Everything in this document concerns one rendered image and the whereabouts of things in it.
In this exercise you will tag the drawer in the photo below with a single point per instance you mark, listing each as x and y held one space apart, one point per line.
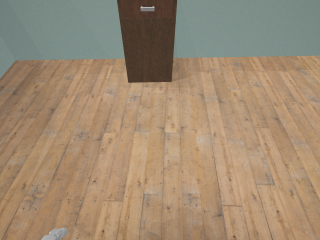
132 8

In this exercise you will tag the handle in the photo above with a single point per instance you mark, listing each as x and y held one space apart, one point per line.
147 8

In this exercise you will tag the left robot hand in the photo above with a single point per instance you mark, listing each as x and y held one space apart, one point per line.
56 234

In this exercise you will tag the cabinet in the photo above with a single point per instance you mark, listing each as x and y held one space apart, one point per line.
148 45

